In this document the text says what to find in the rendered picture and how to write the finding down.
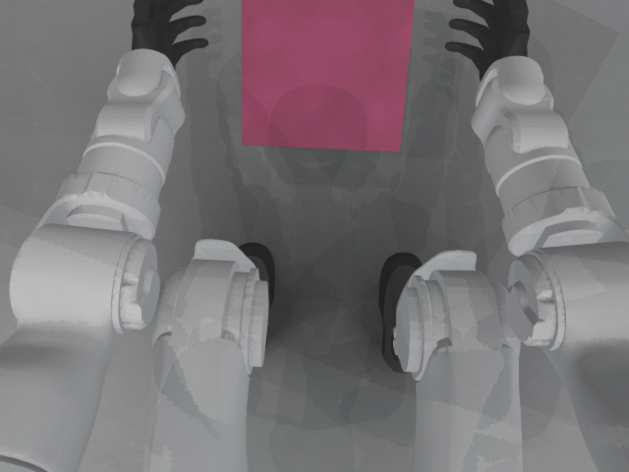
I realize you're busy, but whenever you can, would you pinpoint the robot left upper arm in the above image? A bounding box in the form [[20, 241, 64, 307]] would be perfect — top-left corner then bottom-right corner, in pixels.
[[0, 223, 160, 472]]

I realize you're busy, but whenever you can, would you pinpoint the robot left forearm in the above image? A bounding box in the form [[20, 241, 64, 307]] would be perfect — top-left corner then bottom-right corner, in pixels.
[[9, 49, 185, 317]]

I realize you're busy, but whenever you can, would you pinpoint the left robot hand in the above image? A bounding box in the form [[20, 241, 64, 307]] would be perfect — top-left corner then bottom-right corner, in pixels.
[[131, 0, 208, 70]]

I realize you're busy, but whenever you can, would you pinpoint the left robot foot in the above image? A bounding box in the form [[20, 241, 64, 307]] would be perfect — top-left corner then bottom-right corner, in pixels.
[[239, 243, 275, 348]]

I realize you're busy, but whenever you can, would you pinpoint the right robot hand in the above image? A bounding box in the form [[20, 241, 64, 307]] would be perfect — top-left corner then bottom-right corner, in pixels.
[[445, 0, 530, 81]]

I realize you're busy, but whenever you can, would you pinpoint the robot right upper arm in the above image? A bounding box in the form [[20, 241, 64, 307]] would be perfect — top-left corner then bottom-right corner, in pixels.
[[505, 241, 629, 472]]

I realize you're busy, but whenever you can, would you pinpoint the robot right forearm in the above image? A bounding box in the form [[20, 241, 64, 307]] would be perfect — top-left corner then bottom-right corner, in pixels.
[[471, 56, 629, 257]]

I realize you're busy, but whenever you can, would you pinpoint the robot right shin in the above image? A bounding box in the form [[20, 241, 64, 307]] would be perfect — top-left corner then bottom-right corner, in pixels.
[[393, 250, 521, 362]]

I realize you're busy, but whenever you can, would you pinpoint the carton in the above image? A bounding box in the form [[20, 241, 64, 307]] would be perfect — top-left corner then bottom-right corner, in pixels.
[[242, 0, 415, 152]]

